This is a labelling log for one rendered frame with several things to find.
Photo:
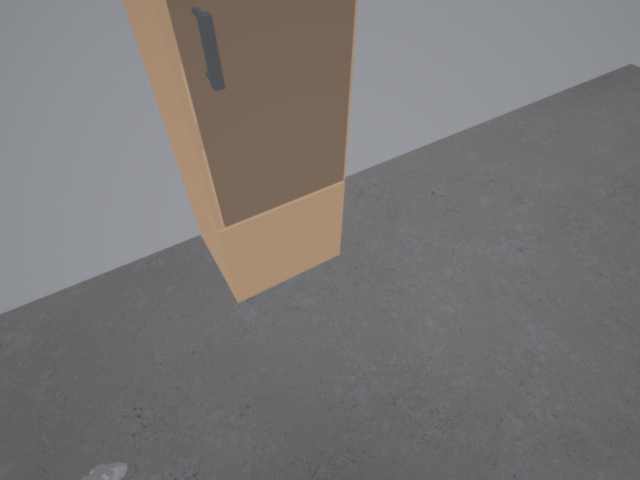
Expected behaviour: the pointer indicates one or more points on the cupboard door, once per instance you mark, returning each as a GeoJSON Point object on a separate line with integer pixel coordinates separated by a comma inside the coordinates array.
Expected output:
{"type": "Point", "coordinates": [277, 132]}

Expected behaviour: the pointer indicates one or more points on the handle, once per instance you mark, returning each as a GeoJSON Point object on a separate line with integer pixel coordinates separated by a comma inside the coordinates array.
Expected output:
{"type": "Point", "coordinates": [210, 48]}

